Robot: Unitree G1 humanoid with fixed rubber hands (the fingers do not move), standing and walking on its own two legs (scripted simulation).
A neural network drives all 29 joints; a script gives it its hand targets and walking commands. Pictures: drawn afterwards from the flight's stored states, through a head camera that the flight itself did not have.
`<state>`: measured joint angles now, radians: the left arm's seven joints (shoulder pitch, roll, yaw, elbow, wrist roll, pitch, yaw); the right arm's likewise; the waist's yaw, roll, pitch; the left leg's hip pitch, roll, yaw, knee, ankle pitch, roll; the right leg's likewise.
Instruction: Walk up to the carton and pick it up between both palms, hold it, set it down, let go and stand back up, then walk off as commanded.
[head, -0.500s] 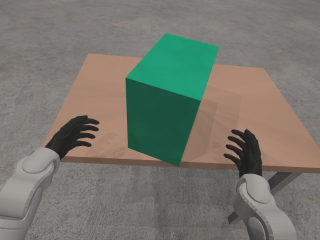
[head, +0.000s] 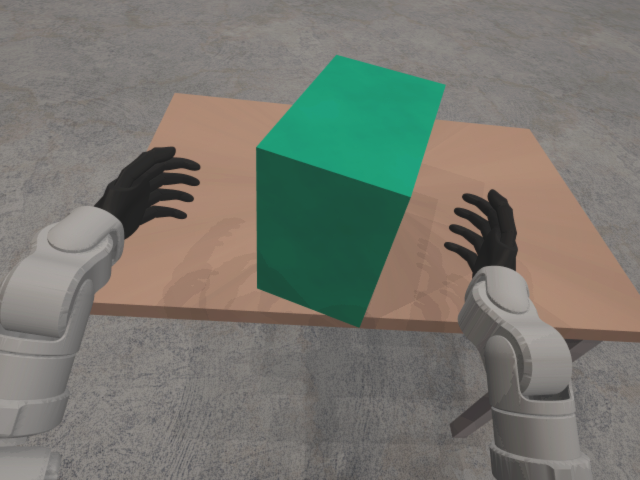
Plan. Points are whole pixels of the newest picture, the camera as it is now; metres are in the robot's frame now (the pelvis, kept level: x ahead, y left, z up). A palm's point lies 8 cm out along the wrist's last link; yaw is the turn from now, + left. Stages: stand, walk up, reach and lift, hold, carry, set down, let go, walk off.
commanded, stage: reach and lift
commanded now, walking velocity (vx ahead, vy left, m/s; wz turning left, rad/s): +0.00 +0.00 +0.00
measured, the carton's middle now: (347, 190) +0.49 -0.02 +0.09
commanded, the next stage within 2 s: none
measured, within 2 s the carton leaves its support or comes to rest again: neither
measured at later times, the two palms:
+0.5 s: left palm (141, 130) +0.40 +0.22 +0.23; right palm (502, 204) +0.37 -0.17 +0.20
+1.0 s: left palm (185, 89) +0.46 +0.19 +0.24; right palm (498, 167) +0.41 -0.17 +0.22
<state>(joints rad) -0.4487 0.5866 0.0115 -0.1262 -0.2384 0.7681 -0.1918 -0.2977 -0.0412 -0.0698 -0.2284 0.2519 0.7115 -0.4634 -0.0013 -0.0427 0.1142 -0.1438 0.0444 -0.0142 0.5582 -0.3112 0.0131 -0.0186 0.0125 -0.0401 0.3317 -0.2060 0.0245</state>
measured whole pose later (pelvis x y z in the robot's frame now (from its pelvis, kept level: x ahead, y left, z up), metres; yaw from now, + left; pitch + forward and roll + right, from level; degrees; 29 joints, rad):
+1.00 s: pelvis +0.00 +0.00 +0.00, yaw -1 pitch +1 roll -4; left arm -1.09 0.55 -0.02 0.59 -0.25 0.65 -0.14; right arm -0.93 -0.04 -0.22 0.47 0.25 0.49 -0.42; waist -0.11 -0.04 0.04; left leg -0.29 0.04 -0.01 0.56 -0.29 0.01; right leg -0.17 0.01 -0.04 0.34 -0.19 0.02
